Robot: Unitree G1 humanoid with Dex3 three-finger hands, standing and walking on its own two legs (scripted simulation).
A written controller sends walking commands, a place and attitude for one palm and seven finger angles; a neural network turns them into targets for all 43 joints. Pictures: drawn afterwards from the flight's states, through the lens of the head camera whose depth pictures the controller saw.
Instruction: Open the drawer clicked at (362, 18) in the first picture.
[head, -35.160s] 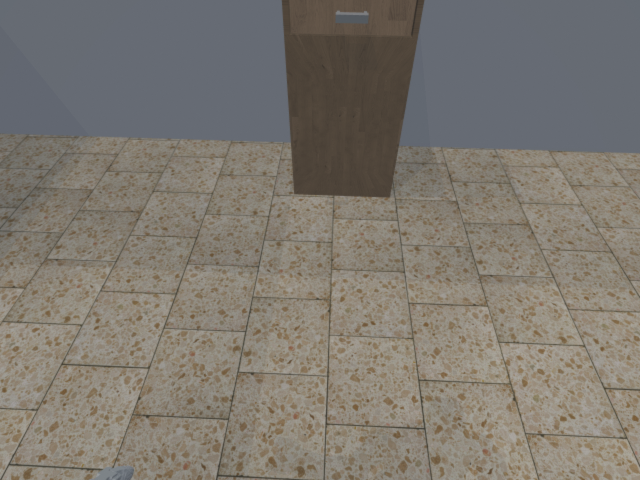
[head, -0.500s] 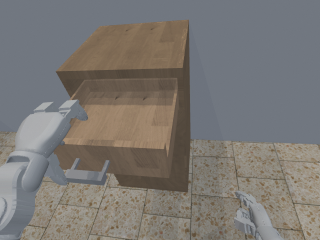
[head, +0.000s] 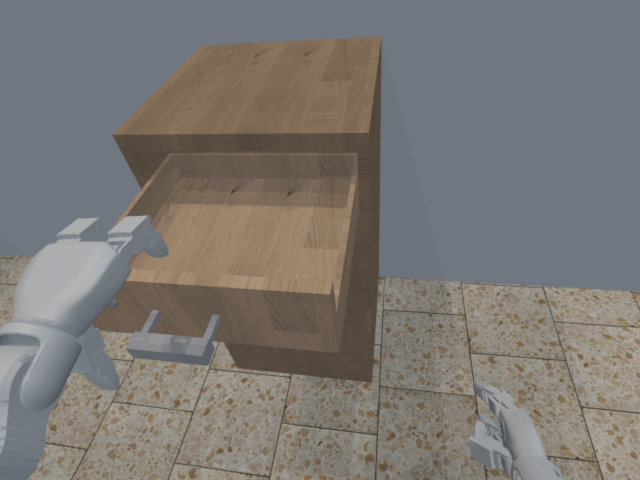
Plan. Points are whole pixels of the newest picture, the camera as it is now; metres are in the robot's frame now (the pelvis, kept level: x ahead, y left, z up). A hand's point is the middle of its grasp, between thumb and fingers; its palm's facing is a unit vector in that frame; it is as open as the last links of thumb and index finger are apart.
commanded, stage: draw the hand back to the body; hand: left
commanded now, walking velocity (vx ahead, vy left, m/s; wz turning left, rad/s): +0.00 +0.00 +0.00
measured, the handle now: (177, 333) +0.27 +0.25 +0.04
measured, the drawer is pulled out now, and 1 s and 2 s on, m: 0.30 0.30 0.30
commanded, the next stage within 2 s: step back with the hand held close in 1.12 s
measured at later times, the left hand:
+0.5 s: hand (103, 273) +0.22 +0.24 +0.22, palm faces +0.44 -0.84 -0.33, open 12.3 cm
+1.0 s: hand (89, 284) +0.21 +0.24 +0.22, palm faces +0.46 -0.80 -0.38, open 8.0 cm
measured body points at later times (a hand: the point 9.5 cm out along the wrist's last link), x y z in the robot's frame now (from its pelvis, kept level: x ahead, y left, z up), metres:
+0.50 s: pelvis +0.02 +0.01 +0.00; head +0.01 +0.00 +0.45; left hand +0.19 +0.28 +0.24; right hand +0.20 -0.21 -0.08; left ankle -0.02 +0.12 -0.74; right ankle +0.04 -0.10 -0.74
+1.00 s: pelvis +0.02 +0.01 +0.00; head +0.01 -0.01 +0.45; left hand +0.18 +0.29 +0.24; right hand +0.23 -0.20 -0.07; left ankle -0.02 +0.12 -0.74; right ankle +0.04 -0.10 -0.74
